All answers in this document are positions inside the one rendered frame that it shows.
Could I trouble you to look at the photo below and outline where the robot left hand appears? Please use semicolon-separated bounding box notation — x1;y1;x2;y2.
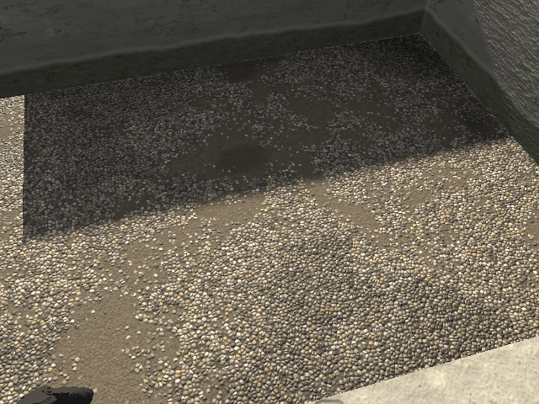
16;385;93;404

